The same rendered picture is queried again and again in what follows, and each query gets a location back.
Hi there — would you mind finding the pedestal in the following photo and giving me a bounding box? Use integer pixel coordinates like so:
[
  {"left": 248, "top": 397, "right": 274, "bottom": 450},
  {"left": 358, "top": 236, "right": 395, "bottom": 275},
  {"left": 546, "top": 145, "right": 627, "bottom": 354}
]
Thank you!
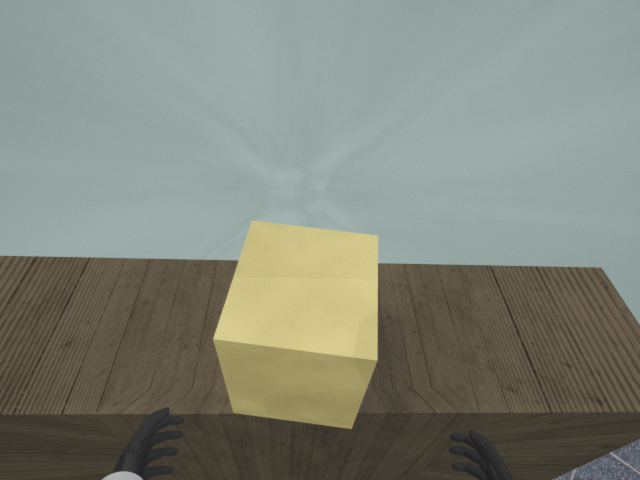
[{"left": 0, "top": 256, "right": 640, "bottom": 480}]

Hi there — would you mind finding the robot left hand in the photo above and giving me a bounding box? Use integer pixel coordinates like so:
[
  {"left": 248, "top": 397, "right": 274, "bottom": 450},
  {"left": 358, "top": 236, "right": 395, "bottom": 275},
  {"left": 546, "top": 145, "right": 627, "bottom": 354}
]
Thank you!
[{"left": 112, "top": 407, "right": 184, "bottom": 480}]

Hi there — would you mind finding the robot right hand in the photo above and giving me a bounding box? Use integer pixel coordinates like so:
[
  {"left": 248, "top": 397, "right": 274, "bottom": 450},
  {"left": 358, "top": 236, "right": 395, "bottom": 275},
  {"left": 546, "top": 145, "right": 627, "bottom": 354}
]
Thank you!
[{"left": 449, "top": 430, "right": 514, "bottom": 480}]

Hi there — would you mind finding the carton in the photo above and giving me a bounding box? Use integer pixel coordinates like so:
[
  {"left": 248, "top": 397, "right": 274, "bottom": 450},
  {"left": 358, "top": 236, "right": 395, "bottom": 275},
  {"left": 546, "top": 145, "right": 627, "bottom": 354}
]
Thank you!
[{"left": 213, "top": 220, "right": 378, "bottom": 429}]

